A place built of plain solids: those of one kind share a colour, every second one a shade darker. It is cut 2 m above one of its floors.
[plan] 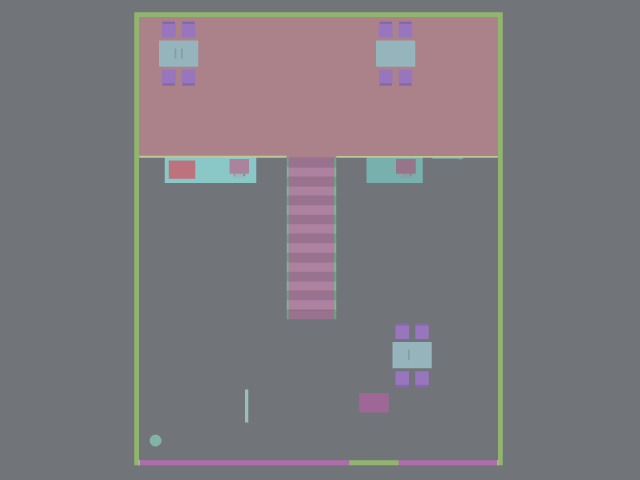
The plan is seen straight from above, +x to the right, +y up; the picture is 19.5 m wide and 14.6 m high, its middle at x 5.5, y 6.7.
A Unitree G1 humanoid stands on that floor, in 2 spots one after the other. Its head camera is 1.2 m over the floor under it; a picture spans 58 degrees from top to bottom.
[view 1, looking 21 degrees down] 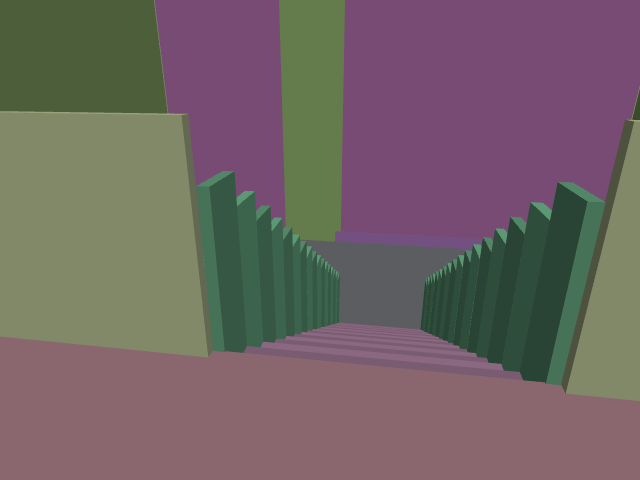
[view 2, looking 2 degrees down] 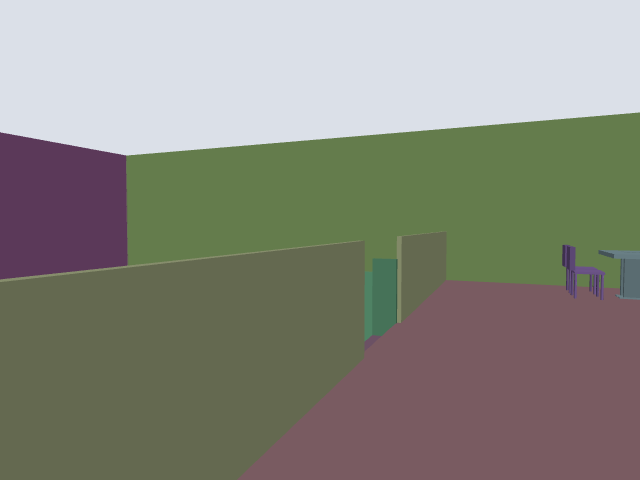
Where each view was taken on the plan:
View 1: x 5.24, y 10.80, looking -81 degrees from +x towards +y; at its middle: wall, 11.71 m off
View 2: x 9.71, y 10.40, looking -157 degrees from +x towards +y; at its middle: wall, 10.56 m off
